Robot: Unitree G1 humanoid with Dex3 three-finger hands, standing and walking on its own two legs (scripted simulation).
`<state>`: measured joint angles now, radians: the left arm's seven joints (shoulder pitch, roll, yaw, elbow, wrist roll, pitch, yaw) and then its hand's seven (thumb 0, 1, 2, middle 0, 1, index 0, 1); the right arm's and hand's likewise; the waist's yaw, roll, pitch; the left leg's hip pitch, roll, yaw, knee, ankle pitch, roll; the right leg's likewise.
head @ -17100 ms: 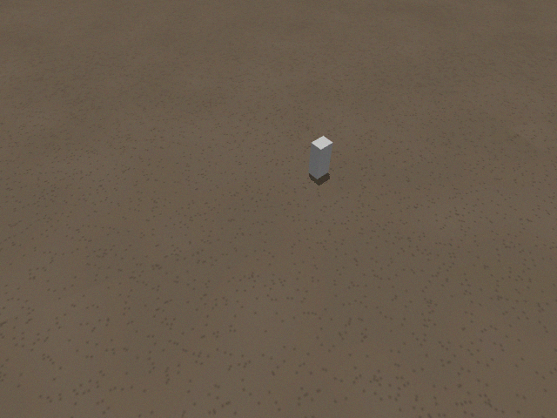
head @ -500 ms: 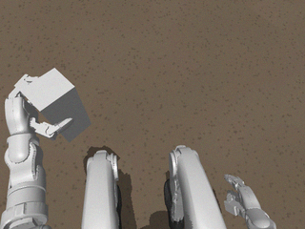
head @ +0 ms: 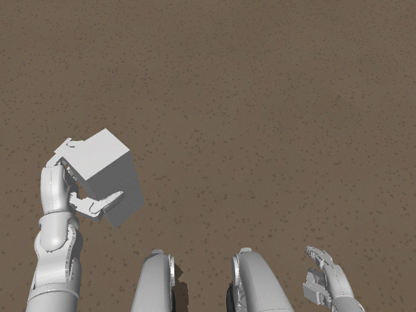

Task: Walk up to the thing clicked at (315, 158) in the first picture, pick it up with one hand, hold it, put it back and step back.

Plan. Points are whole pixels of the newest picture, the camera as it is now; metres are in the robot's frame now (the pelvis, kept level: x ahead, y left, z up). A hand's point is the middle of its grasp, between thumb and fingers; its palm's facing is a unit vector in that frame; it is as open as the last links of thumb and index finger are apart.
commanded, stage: lift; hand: left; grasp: from the side
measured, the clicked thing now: (110, 183) +0.36 +0.18 -0.01
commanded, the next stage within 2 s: hold in 1.06 s
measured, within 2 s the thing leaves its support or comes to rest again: neither
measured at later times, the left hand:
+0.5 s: hand (90, 155) +0.36 +0.19 +0.09, palm faces +0.15 -0.99 -0.04, open 11.1 cm
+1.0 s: hand (85, 145) +0.36 +0.18 +0.12, palm faces +0.15 -0.99 -0.03, open 11.0 cm
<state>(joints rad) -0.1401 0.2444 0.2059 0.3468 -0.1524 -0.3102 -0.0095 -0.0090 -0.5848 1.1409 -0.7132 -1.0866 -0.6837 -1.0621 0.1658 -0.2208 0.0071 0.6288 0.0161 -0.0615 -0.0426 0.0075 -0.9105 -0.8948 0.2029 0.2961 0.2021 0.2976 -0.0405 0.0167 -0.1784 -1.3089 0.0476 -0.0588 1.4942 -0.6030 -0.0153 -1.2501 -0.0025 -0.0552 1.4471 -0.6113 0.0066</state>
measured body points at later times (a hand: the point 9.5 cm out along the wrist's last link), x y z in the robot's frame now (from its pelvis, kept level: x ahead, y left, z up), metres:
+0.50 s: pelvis +0.02 +0.00 +0.08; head +0.11 +0.01 +0.52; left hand +0.34 +0.24 +0.10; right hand +0.16 -0.24 -0.04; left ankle +0.05 +0.12 -0.58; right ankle +0.04 -0.13 -0.58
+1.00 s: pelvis +0.04 -0.01 +0.11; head +0.10 +0.01 +0.55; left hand +0.34 +0.23 +0.13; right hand +0.17 -0.25 +0.00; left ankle +0.05 +0.12 -0.58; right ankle +0.04 -0.13 -0.58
